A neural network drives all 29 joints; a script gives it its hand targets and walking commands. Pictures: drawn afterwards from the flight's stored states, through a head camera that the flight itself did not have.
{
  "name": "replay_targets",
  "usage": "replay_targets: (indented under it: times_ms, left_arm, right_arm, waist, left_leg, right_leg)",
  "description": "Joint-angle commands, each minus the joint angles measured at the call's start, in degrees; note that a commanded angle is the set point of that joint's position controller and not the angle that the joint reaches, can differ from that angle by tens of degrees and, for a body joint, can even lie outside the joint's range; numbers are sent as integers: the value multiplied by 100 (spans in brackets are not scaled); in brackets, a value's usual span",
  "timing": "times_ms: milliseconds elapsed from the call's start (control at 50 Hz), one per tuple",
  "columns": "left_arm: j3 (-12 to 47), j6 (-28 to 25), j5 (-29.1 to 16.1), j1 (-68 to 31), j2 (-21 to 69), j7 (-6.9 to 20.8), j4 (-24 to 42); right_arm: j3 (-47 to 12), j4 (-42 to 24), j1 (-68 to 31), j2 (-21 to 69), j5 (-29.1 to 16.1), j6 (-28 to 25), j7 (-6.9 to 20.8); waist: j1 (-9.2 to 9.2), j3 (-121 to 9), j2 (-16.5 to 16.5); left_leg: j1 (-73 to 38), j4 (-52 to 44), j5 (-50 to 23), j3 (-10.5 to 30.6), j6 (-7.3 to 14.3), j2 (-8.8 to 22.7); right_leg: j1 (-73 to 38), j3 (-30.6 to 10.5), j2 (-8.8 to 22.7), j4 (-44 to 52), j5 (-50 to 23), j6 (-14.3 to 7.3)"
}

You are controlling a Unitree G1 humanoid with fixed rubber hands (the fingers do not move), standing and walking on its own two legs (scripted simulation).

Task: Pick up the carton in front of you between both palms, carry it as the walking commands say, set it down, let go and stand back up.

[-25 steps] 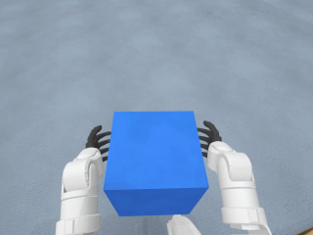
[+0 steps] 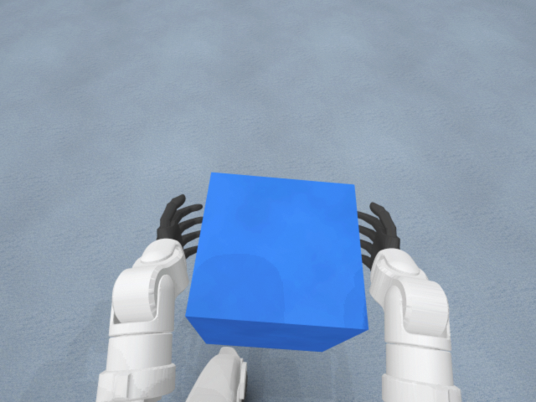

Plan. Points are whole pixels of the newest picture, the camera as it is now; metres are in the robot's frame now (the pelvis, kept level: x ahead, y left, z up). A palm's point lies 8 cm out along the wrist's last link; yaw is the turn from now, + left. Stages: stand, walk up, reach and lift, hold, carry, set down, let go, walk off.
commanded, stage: carry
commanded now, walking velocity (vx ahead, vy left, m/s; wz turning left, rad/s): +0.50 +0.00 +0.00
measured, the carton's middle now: (272, 272) +0.32 +0.03 -0.04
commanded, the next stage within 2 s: none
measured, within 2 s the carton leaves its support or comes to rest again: neither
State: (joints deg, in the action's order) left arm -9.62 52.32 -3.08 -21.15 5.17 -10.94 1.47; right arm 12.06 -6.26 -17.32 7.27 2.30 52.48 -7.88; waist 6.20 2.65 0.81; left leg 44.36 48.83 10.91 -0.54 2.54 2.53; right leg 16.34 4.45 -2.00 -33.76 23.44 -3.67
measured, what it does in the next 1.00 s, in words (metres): walks ahead: left foot, then right foot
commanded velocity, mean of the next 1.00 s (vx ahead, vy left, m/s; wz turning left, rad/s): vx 0.50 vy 0.00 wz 0.00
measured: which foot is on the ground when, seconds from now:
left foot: up 0.00-0.06, down 0.08-0.60, up 0.62-1.00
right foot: down 0.00-0.10, up 0.12-0.54, down 0.56-1.00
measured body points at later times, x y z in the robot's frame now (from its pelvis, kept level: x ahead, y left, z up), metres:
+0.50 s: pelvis +0.32 +0.02 +0.02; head +0.31 +0.03 +0.47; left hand +0.61 +0.16 +0.12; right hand +0.60 -0.14 +0.12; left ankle +0.22 +0.11 -0.72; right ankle +0.42 -0.11 -0.70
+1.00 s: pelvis +0.60 +0.00 +0.01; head +0.57 +0.01 +0.46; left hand +0.85 +0.16 +0.11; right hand +0.85 -0.15 +0.11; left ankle +0.74 +0.12 -0.71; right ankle +0.46 -0.10 -0.72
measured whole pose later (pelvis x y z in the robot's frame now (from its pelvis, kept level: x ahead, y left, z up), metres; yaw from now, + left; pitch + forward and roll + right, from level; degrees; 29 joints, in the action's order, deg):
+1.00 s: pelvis +0.60 +0.00 +0.01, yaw +0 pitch +3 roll +0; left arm -2.0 69.2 4.5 -1.6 7.3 -7.7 26.8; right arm 2.5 -28.4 -0.2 7.3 4.6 70.2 -7.2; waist 1.0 -9.1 -0.3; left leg 28.4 27.5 5.6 -10.7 0.3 4.8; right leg -1.5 11.0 2.1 -17.2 21.5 0.7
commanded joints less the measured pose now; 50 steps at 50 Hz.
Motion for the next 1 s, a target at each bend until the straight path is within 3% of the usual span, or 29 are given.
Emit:
replay_targets:
  times_ms: [0, 40, 60, 80, 100, 120, 160, 180, 200, 280, 340, 420, 480, 520, 540, 560, 580, 600, 640, 660, 680, 720, 760, 880, 940, 980]
  left_arm:
    - [4268, -144, -1749, -3588, 4892, 986, 1019]
    - [4174, -64, -1614, -3354, 4668, 909, 1001]
    - [4109, -15, -1489, -3398, 4530, 873, 1032]
    - [4026, 97, -1379, -3216, 4471, 834, 981]
    - [3884, 215, -1255, -2736, 4298, 786, 765]
    - [3809, 280, -1196, -2762, 4230, 733, 869]
    - [3678, 397, -1095, -2927, 4455, 709, 877]
    - [3661, 451, -1056, -2936, 4585, 736, 914]
    - [3699, 497, -1032, -2966, 4723, 780, 988]
    - [3934, 677, -928, -2582, 5163, 917, 1249]
    - [4076, 884, -800, -1984, 5158, 946, 1591]
    - [4286, 1212, -904, -1531, 5144, 1064, 1960]
    - [4357, 1440, -1128, -1364, 5136, 1205, 2241]
    - [4331, 1558, -1195, -1125, 5132, 1287, 2256]
    - [4302, 1610, -1195, -1021, 5136, 1325, 2227]
    - [4207, 1659, -1147, -726, 5062, 1352, 2161]
    - [4179, 1657, -1093, -743, 5070, 1382, 2039]
    - [4198, 1654, -1125, -591, 5259, 1424, 2051]
    - [4308, 1612, -1221, -708, 5622, 1512, 2286]
    - [4397, 1575, -1289, -871, 5752, 1545, 2436]
    - [4487, 1537, -1367, -1012, 5830, 1573, 2581]
    - [4596, 1475, -1468, -1056, 5877, 1617, 2758]
    - [4636, 1444, -1491, -924, 5787, 1636, 2841]
    - [4565, 1516, -1372, -462, 5264, 1567, 3096]
    - [4454, 1639, -1263, -450, 4902, 1480, 3019]
    - [4398, 1732, -1228, -539, 4670, 1411, 2938]
  right_arm:
    - [-3897, -837, -3692, 4228, -1254, -262, 286]
    - [-3927, -773, -3474, 4069, -1342, -171, 302]
    - [-3893, -709, -3360, 4012, -1371, -102, 324]
    - [-3875, -622, -3264, 3847, -1365, -9, 328]
    - [-3887, -388, -3034, 3698, -1402, 78, 287]
    - [-3907, -413, -2907, 3833, -1493, 146, 290]
    - [-4010, -659, -3233, 4131, -1643, 283, 378]
    - [-4102, -797, -3407, 4325, -1741, 342, 454]
    - [-4184, -939, -3578, 4499, -1823, 396, 530]
    - [-4429, -1440, -3536, 4855, -2020, 647, 795]
    - [-4499, -1646, -2857, 4819, -1956, 889, 911]
    - [-4478, -1678, -2004, 4738, -1826, 1205, 1003]
    - [-4433, -1793, -1628, 4744, -1753, 1406, 1050]
    - [-4440, -1869, -1488, 4766, -1691, 1520, 1060]
    - [-4451, -1871, -1338, 4749, -1666, 1573, 1058]
    - [-4456, -1932, -1330, 4696, -1662, 1635, 1066]
    - [-4539, -2088, -1407, 4715, -1666, 1701, 1070]
    - [-4659, -2174, -1438, 4849, -1744, 1717, 1103]
    - [-4762, -2176, -1475, 5254, -1835, 1647, 1175]
    - [-4802, -2186, -1482, 5425, -1862, 1595, 1200]
    - [-4835, -2239, -1476, 5558, -1877, 1541, 1213]
    - [-4864, -2321, -1406, 5656, -1826, 1452, 1201]
    - [-4878, -2375, -1248, 5607, -1771, 1396, 1163]
    - [-4911, -2706, -950, 5145, -1765, 1467, 1082]
    - [-4823, -2703, -1020, 4749, -1776, 1608, 1062]
    - [-4686, -2566, -991, 4502, -1760, 1702, 1036]
  waist:
    - [-260, -2922, -950]
    - [-729, -3258, -698]
    - [-923, -3470, -411]
    - [-802, -3969, 771]
    - [-818, -4544, 1646]
    - [-789, -4256, 1351]
    - [-768, -3563, 571]
    - [-754, -3378, 380]
    - [-734, -3302, 366]
    - [-733, -3140, 570]
    - [-732, -2918, 844]
    - [-756, -2333, 962]
    - [-758, -1990, 948]
    - [-659, -2078, 622]
    - [-637, -2299, 408]
    - [-519, -2632, -386]
    - [-493, -2723, -1706]
    - [-500, -2473, -1587]
    - [-523, -2342, -701]
    - [-534, -2259, -397]
    - [-556, -2204, -376]
    - [-552, -2110, -636]
    - [-546, -1997, -697]
    - [-507, -1673, -815]
    - [-487, -1465, -908]
    - [-575, -1539, -792]
  left_leg:
    - [-1595, -1510, -952, -684, 59, -439]
    - [-3416, -2560, -1763, -1011, 136, -573]
    - [-4611, -2367, -2002, -440, 231, -38]
    - [-6028, -1762, -4232, 1645, 671, 1667]
    - [-7037, -2255, -3071, 3361, 1471, 2175]
    - [-6917, -2565, -2237, 3336, 1353, 2033]
    - [-6283, -2726, -2731, 2422, 975, 1705]
    - [-5909, -2855, -2767, 2074, 836, 1599]
    - [-5716, -2982, -2722, 1798, 696, 1516]
    - [-5616, -3209, -2935, 1011, 650, 1381]
    - [-5495, -3319, -2909, 549, 529, 1197]
    - [-5187, -3496, -2707, 133, 445, 1071]
    - [-4931, -3357, -2486, -63, 347, 1019]
    - [-4334, -2516, -2473, -437, 148, 852]
    - [-3600, -1766, -2266, -654, -6, 701]
    - [-2770, -374, -841, -886, -216, 433]
    - [-938, 909, 878, -754, -377, -252]
    - [-220, 1721, 1761, -219, -262, -134]
    - [-215, 1969, 1358, 14, -137, 314]
    - [-438, 1647, 1015, 63, -155, 487]
    - [-722, 1182, 770, 30, -200, 553]
    - [-1032, 452, 517, -275, -309, 447]
    - [-1037, -309, 228, -439, -389, 431]
    - [-1285, -1732, -720, -916, -319, 204]
    - [-1489, -2072, -690, -1074, -224, 173]
    - [-2339, -2398, -382, -1415, -132, -60]
  right_leg:
    - [-1663, -654, 1082, 414, -4937, -475]
    - [-1350, -102, 910, -651, -5251, -64]
    - [-531, -45, 888, -1443, -4126, 130]
    - [691, -61, 478, -2465, -531, 394]
    - [1922, -367, -171, -3773, 843, 488]
    - [2434, -578, 101, -3956, 747, 417]
    - [2645, -469, 408, -3465, 253, 423]
    - [2457, -494, 508, -2981, -22, 417]
    - [2216, -458, 537, -2575, -148, 424]
    - [1933, -97, 420, -1332, -269, 451]
    - [1859, 169, 388, -580, -941, 487]
    - [1610, 456, 385, 234, -1667, 472]
    - [1082, 666, 358, 796, -1936, 406]
    - [-166, 1002, 176, 1263, -1904, 305]
    - [-1243, 775, 343, 1142, -1603, 179]
    - [-2083, -743, 1430, 1407, -1134, -57]
    - [-3191, -2957, 2593, 1886, -722, -818]
    - [-3024, -3436, 2784, 2067, -1064, -1048]
    - [-2416, -2445, 2504, 2024, -1681, -833]
    - [-2003, -1985, 2360, 2198, -1516, -656]
    - [-1652, -1523, 2187, 2364, -1247, -473]
    - [-1339, -928, 1973, 2571, -996, -403]
    - [-1339, -662, 1892, 2704, -980, -478]
    - [-1683, -1, 1630, 2424, -2291, -318]
    - [-1833, 87, 1641, 2124, -2550, -240]
    - [-1608, 371, 1522, 1326, -3039, -109]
